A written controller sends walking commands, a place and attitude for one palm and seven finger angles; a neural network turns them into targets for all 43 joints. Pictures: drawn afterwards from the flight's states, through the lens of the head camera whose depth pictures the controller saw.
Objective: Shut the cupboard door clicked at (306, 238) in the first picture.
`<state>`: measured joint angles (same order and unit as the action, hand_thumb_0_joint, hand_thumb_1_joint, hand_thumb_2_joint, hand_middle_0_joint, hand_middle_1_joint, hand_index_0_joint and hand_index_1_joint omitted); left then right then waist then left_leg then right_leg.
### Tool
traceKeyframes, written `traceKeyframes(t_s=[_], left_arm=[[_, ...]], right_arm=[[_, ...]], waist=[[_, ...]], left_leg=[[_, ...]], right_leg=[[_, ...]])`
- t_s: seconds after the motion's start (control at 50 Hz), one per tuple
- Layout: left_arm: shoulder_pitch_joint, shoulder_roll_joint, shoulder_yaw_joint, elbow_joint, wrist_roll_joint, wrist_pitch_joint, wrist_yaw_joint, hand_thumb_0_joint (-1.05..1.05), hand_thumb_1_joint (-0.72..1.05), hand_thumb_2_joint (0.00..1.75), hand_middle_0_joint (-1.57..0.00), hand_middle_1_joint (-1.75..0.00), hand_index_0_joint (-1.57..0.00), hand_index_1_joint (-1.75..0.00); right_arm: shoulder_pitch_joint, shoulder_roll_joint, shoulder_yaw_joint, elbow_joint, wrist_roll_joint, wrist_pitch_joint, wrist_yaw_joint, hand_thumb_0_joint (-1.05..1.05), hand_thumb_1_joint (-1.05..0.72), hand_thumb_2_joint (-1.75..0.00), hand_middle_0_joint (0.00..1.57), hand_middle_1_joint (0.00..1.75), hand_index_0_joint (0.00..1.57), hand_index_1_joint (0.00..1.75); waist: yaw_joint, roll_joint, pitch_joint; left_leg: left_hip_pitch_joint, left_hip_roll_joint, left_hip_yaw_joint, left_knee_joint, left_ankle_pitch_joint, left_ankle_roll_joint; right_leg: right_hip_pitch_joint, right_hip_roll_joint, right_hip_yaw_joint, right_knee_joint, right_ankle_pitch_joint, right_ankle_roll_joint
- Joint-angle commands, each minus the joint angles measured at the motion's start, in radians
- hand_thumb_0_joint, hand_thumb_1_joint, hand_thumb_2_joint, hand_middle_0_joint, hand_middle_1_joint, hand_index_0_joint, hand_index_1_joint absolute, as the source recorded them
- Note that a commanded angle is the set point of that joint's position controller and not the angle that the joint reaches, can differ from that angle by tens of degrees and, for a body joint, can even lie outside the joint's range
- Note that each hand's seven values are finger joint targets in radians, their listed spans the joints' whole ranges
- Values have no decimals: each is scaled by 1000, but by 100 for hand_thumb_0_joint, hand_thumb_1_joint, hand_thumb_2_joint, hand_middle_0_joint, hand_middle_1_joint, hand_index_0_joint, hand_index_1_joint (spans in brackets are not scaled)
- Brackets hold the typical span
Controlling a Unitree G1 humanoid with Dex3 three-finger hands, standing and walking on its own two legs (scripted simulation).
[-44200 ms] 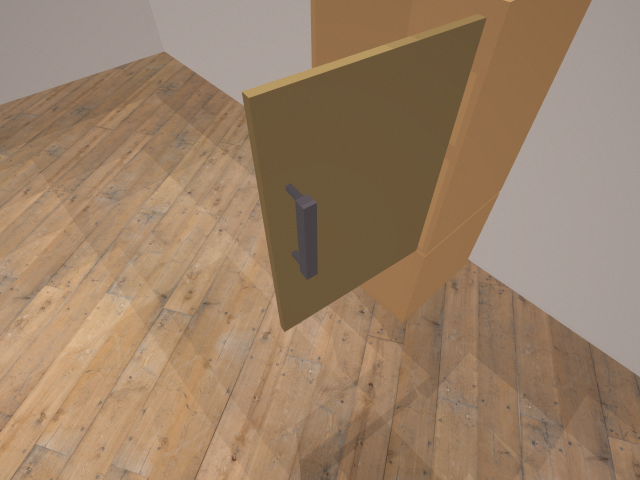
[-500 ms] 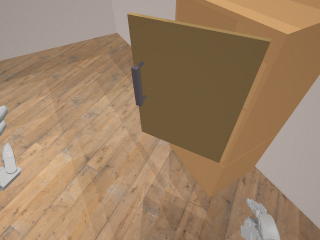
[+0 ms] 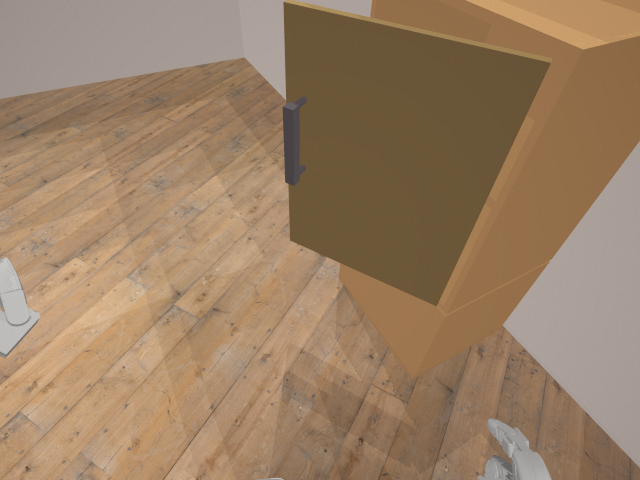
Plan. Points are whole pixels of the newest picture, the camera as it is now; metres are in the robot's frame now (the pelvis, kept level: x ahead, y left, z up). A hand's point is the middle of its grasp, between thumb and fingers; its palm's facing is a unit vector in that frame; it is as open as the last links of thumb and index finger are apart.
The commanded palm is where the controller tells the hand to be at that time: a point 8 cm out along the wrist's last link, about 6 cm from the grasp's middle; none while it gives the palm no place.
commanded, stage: step back with the hand held close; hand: left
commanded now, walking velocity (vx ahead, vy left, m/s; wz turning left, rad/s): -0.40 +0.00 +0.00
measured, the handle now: (296, 142) +0.73 +0.09 +0.03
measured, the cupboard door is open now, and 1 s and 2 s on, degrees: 32 32 32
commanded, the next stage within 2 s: stop stepping back and stand still in 0.50 s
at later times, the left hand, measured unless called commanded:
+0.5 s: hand out of the picture +0.15 +0.29 +0.20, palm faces +0.41 -0.86 -0.30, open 7.4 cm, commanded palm +0.08 +0.32 +0.20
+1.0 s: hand out of the picture +0.06 +0.30 +0.17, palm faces +0.39 -0.86 -0.33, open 7.4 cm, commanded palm -0.03 +0.34 +0.20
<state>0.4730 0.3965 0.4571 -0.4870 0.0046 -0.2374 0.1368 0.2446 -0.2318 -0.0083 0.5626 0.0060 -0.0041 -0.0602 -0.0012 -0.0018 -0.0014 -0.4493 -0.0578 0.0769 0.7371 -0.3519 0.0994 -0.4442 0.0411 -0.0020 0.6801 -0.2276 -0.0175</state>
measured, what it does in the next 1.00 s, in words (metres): walks backwards: right foot, then left foot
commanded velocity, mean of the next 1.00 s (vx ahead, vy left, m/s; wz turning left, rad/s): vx -0.12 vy -0.01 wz -0.02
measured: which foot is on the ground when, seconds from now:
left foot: down 0.00-0.66, up 0.68-0.82, down 0.84-1.00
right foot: down 0.00-0.16, up 0.18-0.64, down 0.66-1.00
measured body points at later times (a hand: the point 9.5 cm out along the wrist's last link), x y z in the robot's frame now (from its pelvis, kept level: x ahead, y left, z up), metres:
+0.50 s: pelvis -0.08 +0.02 +0.03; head -0.04 +0.09 +0.47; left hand +0.13 +0.33 +0.22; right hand +0.13 -0.18 -0.03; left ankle +0.07 +0.06 -0.71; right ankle -0.29 -0.13 -0.64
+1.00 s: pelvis -0.19 +0.05 +0.01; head -0.21 +0.06 +0.46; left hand +0.03 +0.34 +0.19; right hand -0.10 -0.21 -0.08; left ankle -0.15 +0.15 -0.71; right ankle -0.28 -0.08 -0.70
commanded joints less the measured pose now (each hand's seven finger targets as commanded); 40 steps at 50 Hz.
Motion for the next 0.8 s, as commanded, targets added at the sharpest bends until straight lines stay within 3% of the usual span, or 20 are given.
traceKeyframes(t_s=[0.0, 0.06, 0.1, 0.14, 0.16, 0.2, 0.24, 0.3, 0.4, 0.48, 0.5, 0.58, 0.6, 0.62, 0.64, 0.66, 0.68, 0.72, 0.74, 0.78], left_arm=[[-17, 210, 111, -185, -28, -62, 39, 0, 90, 90, -20, -30, -20, -30], [34, 241, 131, -229, -40, -71, 53, 0, 90, 90, -20, -30, -20, -30], [75, 255, 151, -277, -39, -79, 56, 0, 90, 90, -20, -30, -20, -30], [72, 265, 191, -326, -29, -93, 54, 0, 90, 90, -20, -30, -20, -30], [60, 272, 204, -329, -32, -95, 51, 0, 90, 90, -20, -30, -20, -30], [18, 273, 216, -321, -26, -96, 48, 0, 90, 90, -20, -30, -20, -30], [-14, 234, 181, -316, -43, -95, 40, 0, 90, 90, -20, -30, -20, -30], [-21, 165, 82, -260, -55, -88, 31, 0, 90, 90, -20, -30, -20, -30], [-115, 155, 11, -256, -64, -83, 9, 0, 90, 90, -20, -30, -20, -30], [-42, 263, 109, -370, -84, -83, -8, 0, 90, 90, -20, -30, -20, -30], [-32, 247, 98, -407, -95, -82, -19, 0, 90, 90, -20, -30, -20, -30], [122, 381, 274, -459, -141, -85, -17, 0, 90, 90, -20, -30, -20, -30], [157, 356, 252, -446, -148, -86, -18, 0, 90, 90, -20, -30, -20, -30], [179, 379, 269, -439, -142, -84, -10, 0, 90, 90, -20, -30, -20, -30], [188, 400, 295, -420, -142, -70, 3, 0, 90, 90, -20, -30, -20, -30], [142, 423, 313, -416, -142, -56, 16, 0, 90, 90, -20, -30, -20, -30], [95, 372, 273, -358, -131, -33, 12, 0, 90, 90, -20, -30, -20, -30], [52, 260, 180, -219, -96, 21, 21, 0, 90, 90, -20, -30, -20, -30], [-57, 247, 136, -144, -80, 34, 31, 0, 90, 90, -20, -30, -20, -30], [-298, 206, 32, -27, -54, 50, 37, 0, 90, 90, -20, -30, -20, -30]], right_arm=[[-92, -109, -58, -144, -3, -43, 15, 0, -90, -90, 20, 30, 20, 30], [-90, -103, -56, -141, 6, -37, 20, 0, -90, -90, 20, 30, 20, 30], [-95, -115, -54, -146, 8, -39, 9, 0, -90, -90, 20, 30, 20, 30], [-131, -137, -56, -158, -1, -62, -8, 0, -90, -90, 20, 30, 20, 30], [-138, -129, -59, -148, -12, -80, -13, 0, -90, -90, 20, 30, 20, 30], [-134, -139, -70, -126, -21, -103, -10, 0, -90, -90, 20, 30, 20, 30], [-128, -126, -70, -103, -30, -121, -8, 0, -90, -90, 20, 30, 20, 30], [-113, -102, -58, -62, -24, -155, -6, 0, -90, -90, 20, 30, 20, 30], [-106, -104, -47, -10, -29, -184, 1, 0, -90, -90, 20, 30, 20, 30], [-121, -88, -53, -35, -33, -185, 15, 0, -90, -90, 20, 30, 20, 30], [-148, -74, -44, -58, -28, -183, 20, 0, -90, -90, 20, 30, 20, 30], [-176, -65, -32, -88, -45, -146, 28, 0, -90, -90, 20, 30, 20, 30], [-171, -57, -21, -102, -30, -132, 27, 0, -90, -90, 20, 30, 20, 30], [-162, -66, -18, -96, -21, -114, 21, 0, -90, -90, 20, 30, 20, 30], [-161, -65, -19, -92, -16, -95, 17, 0, -90, -90, 20, 30, 20, 30], [-168, -79, -23, -102, -23, -88, 13, 0, -90, -90, 20, 30, 20, 30], [-137, -98, -40, -76, -13, -93, 13, 0, -90, -90, 20, 30, 20, 30], [-119, -77, -20, -59, 1, -70, -2, 0, -90, -90, 20, 30, 20, 30], [-136, -80, -6, -52, 0, -72, -11, 0, -90, -90, 20, 30, 20, 30], [-120, -118, -19, -16, 8, -96, -26, 0, -90, -90, 20, 30, 20, 30]], waist=[[-14, -147, -64], [-22, -129, -136], [-21, 0, -153], [-4, 247, -160], [-1, 283, -167], [-6, 220, -135], [1, 135, -112], [7, 94, -123], [6, 235, -279], [30, 244, -421], [32, 266, -436], [42, 284, -431], [34, 200, -391], [14, 55, -307], [10, -89, -228], [13, -125, -155], [-2, -166, -123], [-33, -45, 47], [-35, 24, 126], [-50, 5, 190]], left_leg=[[-137, 91, -189, -44, -155, -58], [-18, 88, -168, -59, -71, -61], [-10, 145, -225, -212, -27, -30], [-224, 329, -403, -456, -140, 44], [-294, 411, -453, -558, -208, 63], [-373, 452, -466, -628, -377, 59], [-198, 405, -397, -561, -209, 16], [120, 344, -319, -549, -39, -22], [426, 311, -257, -575, 244, -113], [539, 268, -186, -578, 340, -162], [537, 254, -152, -583, 322, -174], [375, 212, -88, -533, 209, -230], [400, 145, -10, -377, 128, -211], [419, 93, 21, -128, 80, -185], [356, 56, -37, 145, 18, -167], [203, 84, -141, 349, -75, -157], [112, 78, -217, 482, -92, -156], [-115, 158, -186, 307, 0, -123], [-83, 163, -127, 163, -4, -115], [57, 137, -80, -70, 6, -96]], right_leg=[[99, -305, 425, -294, -162, -127], [76, -298, 332, -279, -58, -112], [85, -201, 215, -163, -24, -59], [262, -8, 47, 169, -10, 18], [325, 32, 33, 319, -136, 30], [346, 65, 58, 522, -194, 35], [212, 42, 50, 462, -231, 36], [58, 28, 4, 262, -297, 39], [80, 56, -19, 50, -329, 25], [152, 96, -68, -28, -332, 8], [173, 104, -85, -42, -336, 2], [342, 76, -112, -345, -218, -41], [267, -5, -75, -453, -158, -54], [72, -158, 19, -523, -123, -68], [-111, -354, 203, -581, -235, -123], [-164, -474, 284, -565, -278, -196], [-212, -460, 305, -527, -400, -231], [7, -354, 182, -451, -218, -178], [-7, -317, 136, -435, -161, -141], [-19, -267, 60, -336, -96, -74]])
